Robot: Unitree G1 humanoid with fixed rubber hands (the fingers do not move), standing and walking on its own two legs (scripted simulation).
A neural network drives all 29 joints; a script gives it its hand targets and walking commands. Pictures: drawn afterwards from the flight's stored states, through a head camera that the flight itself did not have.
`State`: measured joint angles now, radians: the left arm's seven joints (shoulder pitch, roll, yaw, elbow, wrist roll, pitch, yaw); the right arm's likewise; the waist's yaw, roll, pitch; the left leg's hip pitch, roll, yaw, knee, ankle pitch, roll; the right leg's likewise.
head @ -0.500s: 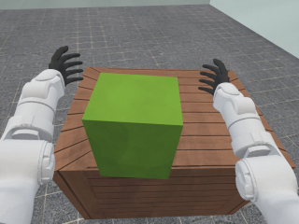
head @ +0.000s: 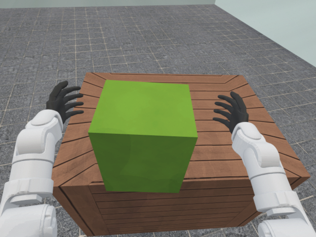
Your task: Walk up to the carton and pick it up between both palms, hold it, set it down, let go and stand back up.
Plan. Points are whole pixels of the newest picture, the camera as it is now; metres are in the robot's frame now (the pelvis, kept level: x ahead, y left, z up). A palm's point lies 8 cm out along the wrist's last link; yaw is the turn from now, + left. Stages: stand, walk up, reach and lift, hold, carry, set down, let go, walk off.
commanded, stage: set down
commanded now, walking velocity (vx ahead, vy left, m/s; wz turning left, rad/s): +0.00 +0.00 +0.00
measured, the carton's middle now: (145, 140) +0.40 +0.05 +0.01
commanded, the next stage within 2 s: none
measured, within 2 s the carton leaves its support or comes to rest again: neither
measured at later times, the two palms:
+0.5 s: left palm (53, 187) +0.24 +0.26 +0.01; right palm (230, 190) +0.24 -0.17 +0.02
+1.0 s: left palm (62, 200) +0.23 +0.25 -0.03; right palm (229, 203) +0.23 -0.18 -0.02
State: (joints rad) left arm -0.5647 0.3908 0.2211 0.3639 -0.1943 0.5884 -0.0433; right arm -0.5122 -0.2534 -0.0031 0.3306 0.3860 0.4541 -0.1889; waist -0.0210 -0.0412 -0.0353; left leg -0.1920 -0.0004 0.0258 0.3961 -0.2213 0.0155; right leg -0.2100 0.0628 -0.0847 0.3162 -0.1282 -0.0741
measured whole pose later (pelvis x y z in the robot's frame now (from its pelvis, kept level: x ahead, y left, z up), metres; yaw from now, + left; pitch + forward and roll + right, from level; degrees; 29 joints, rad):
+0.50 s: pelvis -0.02 +0.02 +0.00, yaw -1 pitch +0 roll +0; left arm -0.03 0.30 -0.01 0.34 -0.30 0.05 0.04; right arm 0.06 -0.13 -0.06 0.16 0.20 0.12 -0.06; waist 0.05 0.00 0.01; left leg -0.22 -0.03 0.05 0.44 -0.22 0.05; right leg -0.26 0.03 -0.06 0.40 -0.15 -0.05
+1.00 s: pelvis +0.01 +0.01 +0.00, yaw +0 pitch +0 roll +0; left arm 0.09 0.28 -0.02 0.46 -0.23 -0.16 0.01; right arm 0.16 -0.08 0.00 0.34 0.19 -0.07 -0.08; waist 0.01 -0.03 0.02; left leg -0.18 -0.02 0.03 0.45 -0.27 0.03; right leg -0.21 0.04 -0.08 0.41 -0.19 -0.06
